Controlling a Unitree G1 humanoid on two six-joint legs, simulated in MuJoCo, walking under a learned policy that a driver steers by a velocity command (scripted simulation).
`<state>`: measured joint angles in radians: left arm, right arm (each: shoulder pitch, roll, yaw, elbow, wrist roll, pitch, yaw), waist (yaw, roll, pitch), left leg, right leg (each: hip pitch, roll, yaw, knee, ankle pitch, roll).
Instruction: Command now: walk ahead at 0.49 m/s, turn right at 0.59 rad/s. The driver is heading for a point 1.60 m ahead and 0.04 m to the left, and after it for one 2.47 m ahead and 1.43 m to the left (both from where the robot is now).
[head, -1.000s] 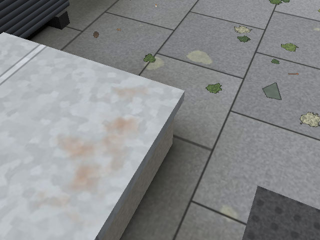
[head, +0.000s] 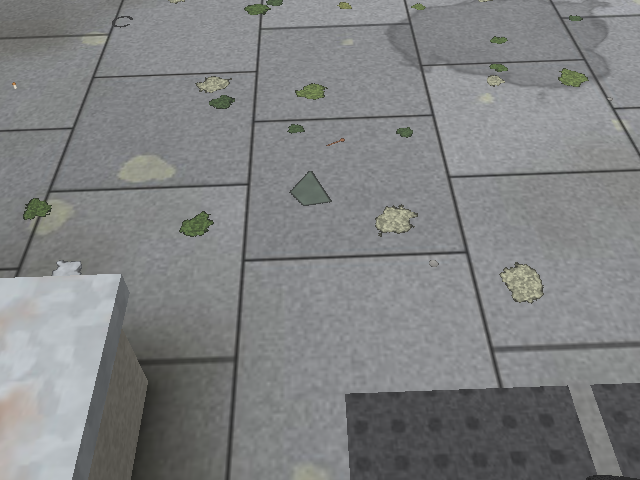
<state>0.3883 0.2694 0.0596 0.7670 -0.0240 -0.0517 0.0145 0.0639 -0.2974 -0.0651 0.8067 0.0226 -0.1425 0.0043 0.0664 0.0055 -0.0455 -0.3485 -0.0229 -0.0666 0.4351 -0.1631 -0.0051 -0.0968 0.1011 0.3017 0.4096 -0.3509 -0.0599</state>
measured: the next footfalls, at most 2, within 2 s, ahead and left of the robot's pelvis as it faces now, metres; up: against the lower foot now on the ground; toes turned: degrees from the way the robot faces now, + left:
left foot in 0.02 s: +0.08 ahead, +0.13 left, +0.00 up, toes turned -5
right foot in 0.48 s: +0.39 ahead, -0.16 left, +0.00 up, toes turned -13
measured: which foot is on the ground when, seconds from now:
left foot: up 0.00-0.00, down 0.02-0.50, up 0.52-0.98, down 1.00-1.00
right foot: down 0.00-0.02, up 0.04-0.46, down 0.48-1.00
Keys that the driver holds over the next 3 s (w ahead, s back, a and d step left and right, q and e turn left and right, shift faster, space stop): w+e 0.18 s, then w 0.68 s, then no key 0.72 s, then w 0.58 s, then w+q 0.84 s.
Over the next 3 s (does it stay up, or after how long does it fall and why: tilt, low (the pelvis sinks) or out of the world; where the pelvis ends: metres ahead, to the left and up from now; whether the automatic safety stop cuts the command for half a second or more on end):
stays up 1.25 -0.13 0.00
